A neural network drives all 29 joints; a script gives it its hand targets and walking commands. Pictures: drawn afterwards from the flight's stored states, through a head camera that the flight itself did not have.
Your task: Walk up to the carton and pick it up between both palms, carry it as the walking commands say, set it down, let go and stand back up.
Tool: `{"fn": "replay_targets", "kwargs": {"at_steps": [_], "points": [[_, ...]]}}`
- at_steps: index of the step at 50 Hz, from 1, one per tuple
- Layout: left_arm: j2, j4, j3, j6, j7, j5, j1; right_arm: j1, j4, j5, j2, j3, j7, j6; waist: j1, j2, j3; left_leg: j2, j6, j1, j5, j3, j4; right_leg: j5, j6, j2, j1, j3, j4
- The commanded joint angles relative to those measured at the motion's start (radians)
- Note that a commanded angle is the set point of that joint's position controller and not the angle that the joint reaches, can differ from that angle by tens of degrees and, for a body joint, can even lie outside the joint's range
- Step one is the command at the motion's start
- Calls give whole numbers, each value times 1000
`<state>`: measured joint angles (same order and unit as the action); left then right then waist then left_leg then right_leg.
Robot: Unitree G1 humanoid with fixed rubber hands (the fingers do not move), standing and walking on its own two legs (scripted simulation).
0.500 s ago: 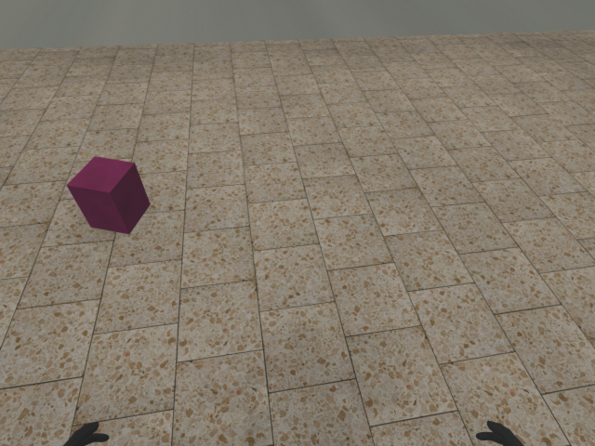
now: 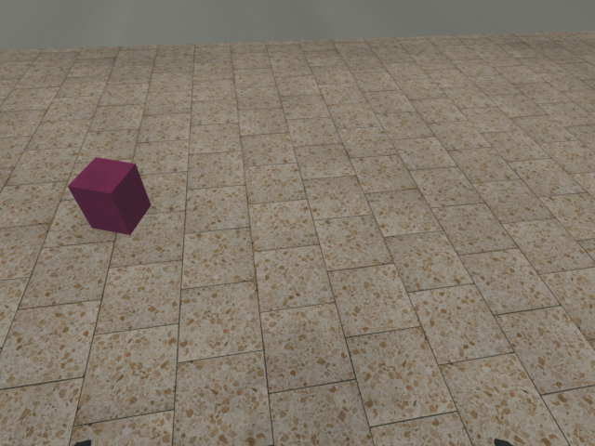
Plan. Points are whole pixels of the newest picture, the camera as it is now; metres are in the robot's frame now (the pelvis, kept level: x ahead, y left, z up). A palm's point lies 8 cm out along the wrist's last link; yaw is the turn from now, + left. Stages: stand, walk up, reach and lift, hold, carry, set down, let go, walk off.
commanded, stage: stand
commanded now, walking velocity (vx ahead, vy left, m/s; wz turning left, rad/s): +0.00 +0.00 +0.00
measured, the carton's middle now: (113, 196) +1.25 +0.79 -0.65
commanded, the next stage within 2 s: walk up in 0.72 s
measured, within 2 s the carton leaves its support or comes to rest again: neither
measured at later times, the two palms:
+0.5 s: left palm out of the picture +0.11 +0.31 -0.10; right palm out of the picture +0.11 -0.31 -0.10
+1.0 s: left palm out of the picture +0.10 +0.34 -0.09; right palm out of the picture +0.14 -0.31 -0.10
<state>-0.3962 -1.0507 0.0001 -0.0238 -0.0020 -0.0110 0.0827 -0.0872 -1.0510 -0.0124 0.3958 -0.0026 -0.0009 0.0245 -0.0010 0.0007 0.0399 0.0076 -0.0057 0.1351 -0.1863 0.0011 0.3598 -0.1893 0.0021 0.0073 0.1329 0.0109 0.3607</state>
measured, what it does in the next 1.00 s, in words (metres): stands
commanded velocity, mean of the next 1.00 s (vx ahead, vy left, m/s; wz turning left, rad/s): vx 0.00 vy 0.00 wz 0.00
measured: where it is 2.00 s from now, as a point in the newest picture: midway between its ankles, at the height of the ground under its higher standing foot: (222, 429)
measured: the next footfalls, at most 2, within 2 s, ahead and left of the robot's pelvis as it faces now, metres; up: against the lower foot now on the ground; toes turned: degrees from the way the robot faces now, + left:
left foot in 1.20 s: +0.15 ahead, +0.24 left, +0.00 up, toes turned +20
right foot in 1.54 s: +0.35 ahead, +0.06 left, +0.00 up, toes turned +19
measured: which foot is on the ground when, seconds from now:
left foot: down 0.00-0.92, up 0.94-1.00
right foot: down 0.00-1.00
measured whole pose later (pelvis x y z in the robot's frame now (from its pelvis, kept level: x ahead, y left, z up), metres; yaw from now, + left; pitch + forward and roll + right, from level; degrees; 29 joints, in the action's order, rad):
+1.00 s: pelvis +0.02 +0.01 +0.00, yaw +6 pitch -1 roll -1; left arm -0.43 -0.94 -0.08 -0.07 0.00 -0.03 0.13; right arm -0.15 -0.94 -0.04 0.44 -0.05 -0.08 -0.02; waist -0.02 0.02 0.03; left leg 0.02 0.02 0.35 -0.35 -0.03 0.75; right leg -0.24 -0.02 0.03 0.12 0.10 0.37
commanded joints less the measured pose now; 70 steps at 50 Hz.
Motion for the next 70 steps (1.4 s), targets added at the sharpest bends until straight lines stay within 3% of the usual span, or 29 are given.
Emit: {"fn": "replay_targets", "kwargs": {"at_steps": [1,45,46,47,48,49,51,54,56,58,59,60,61,62,63,64,65,67,68,70], "points": [[-173,41,-31,-9,5,1,-43,42,41,1,173,-30,5,9,0,0,-53,115,34,-1,82,-98,-64,76,-31,118,-2,-100,-67],[-176,34,-36,-3,8,1,-36,37,34,1,178,-33,8,2,1,0,-60,122,32,-33,148,-94,-75,145,-28,125,-35,-92,-78],[-325,88,-130,-34,1,-3,77,34,139,-20,256,-87,-51,-16,65,0,-92,47,104,247,-228,-148,94,-254,-75,140,-243,-62,-5],[-364,72,-149,-46,4,-17,213,131,203,-28,234,-89,-82,-26,130,-88,-35,27,85,494,-283,-72,275,-488,-157,287,-325,-227,-109],[-388,111,-164,-58,11,-31,194,173,259,-43,186,-82,-96,-32,131,-167,27,50,56,643,-247,-70,502,-564,-252,476,-261,-394,-244],[-361,167,-164,-67,10,-33,125,141,271,-48,203,-91,-103,-32,87,-83,53,114,29,659,-220,-113,596,-501,-275,526,-188,-377,-253],[-329,215,-162,-77,10,-30,50,42,271,-39,243,-118,-132,-33,17,-49,31,157,-15,559,-147,-134,571,-341,-227,436,-122,-186,-249],[-318,260,-166,-79,1,-44,30,12,295,-24,202,-122,-168,-31,5,-124,35,141,-30,364,-103,-21,405,-211,-185,321,27,68,-195],[-338,277,-169,-74,-10,-50,27,0,305,-13,192,-128,-175,-25,2,-145,28,106,-18,233,-57,58,333,-281,-161,295,123,118,-163],[-359,293,-169,-67,-15,-51,5,-55,299,-5,216,-142,-166,-17,-20,-137,17,71,-7,141,-67,116,303,-387,-156,301,169,118,-95],[-356,297,-162,-64,-17,-48,1,-103,286,-7,238,-152,-155,-12,-47,-90,5,43,5,71,-93,133,263,-381,-147,282,192,140,2],[-322,296,-143,-58,-22,-45,30,-196,261,-11,274,-170,-137,-6,-86,15,-45,-5,24,-48,-169,132,221,-252,-132,239,215,183,227],[-268,307,-120,-51,-30,-31,59,-370,226,-19,345,-199,-110,-2,-164,221,-108,44,92,-227,-378,-31,92,-137,-88,163,344,244,639],[-207,365,-97,-55,-28,-5,25,-374,252,-22,480,-217,-94,9,-156,461,-73,296,236,-222,-645,-683,-205,-452,-24,3,677,165,861],[-304,350,-112,-50,-22,-6,30,-293,283,4,452,-201,-87,16,-100,123,-86,369,294,-116,-694,-730,-209,-332,-25,89,629,-43,900],[-326,328,-117,-49,-28,1,52,-234,308,8,402,-178,-80,19,-63,55,-34,340,280,-44,-641,-613,-168,-268,-19,123,602,-52,869],[-330,304,-125,-49,-36,4,111,-182,327,5,364,-161,-77,23,-23,59,-9,290,252,49,-555,-475,-129,-248,-9,149,528,-49,768],[-314,276,-131,-48,-46,-4,179,-144,342,-7,327,-150,-78,29,-14,148,-14,198,221,154,-382,-318,-117,-227,4,111,374,9,581],[-296,276,-134,-45,-52,-6,189,-158,346,-12,325,-149,-83,32,-16,181,-16,193,229,171,-355,-306,-117,-215,9,93,340,24,534],[-284,292,-136,-47,-60,-9,156,-178,357,-13,319,-148,-87,38,-27,185,8,210,249,180,-370,-317,-125,-186,10,83,339,27,448]]}}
